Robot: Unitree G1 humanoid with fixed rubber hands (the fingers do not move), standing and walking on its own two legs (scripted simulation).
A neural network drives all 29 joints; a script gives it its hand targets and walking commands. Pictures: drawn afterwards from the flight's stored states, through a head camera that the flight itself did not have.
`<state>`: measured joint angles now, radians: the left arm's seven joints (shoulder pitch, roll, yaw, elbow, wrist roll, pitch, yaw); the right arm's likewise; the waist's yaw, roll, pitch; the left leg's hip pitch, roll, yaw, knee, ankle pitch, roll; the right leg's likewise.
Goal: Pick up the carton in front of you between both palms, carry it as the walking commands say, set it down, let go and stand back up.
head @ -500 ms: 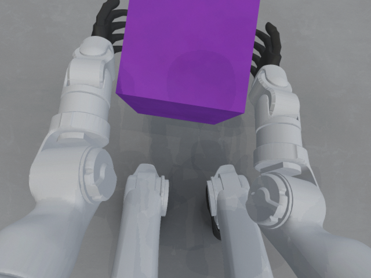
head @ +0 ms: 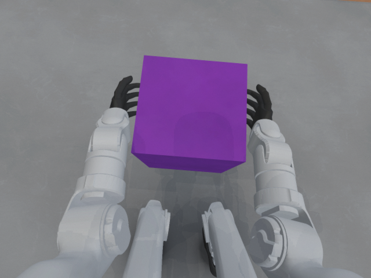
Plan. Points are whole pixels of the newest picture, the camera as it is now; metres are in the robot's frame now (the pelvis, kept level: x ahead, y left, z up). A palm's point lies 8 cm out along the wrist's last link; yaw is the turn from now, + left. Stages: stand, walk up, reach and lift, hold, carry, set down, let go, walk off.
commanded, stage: reach and lift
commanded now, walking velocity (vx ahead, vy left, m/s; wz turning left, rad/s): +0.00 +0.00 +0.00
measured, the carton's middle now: (189, 124) +0.46 +0.00 -0.12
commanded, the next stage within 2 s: hold in 1.88 s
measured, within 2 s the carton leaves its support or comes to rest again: neither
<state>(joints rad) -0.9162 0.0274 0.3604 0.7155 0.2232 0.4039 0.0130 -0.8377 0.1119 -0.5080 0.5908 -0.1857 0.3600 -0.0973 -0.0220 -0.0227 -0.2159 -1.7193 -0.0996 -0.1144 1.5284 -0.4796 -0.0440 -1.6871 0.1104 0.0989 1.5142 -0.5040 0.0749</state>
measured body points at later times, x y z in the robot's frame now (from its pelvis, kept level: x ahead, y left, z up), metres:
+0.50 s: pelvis +0.05 -0.01 +0.14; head +0.14 +0.00 +0.58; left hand +0.42 +0.15 +0.10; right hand +0.42 -0.15 +0.11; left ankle +0.09 +0.12 -0.53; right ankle +0.08 -0.14 -0.53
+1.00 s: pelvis +0.07 -0.01 +0.21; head +0.03 -0.01 +0.65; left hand +0.37 +0.15 +0.22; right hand +0.38 -0.16 +0.22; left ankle +0.09 +0.12 -0.53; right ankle +0.08 -0.14 -0.53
